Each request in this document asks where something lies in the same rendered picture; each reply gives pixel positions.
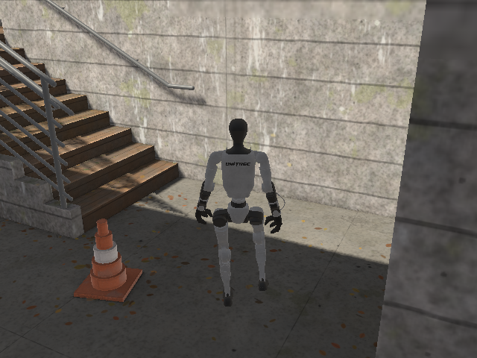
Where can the stairs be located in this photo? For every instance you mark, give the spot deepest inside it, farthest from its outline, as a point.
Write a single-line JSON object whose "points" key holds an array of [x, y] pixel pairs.
{"points": [[108, 171]]}

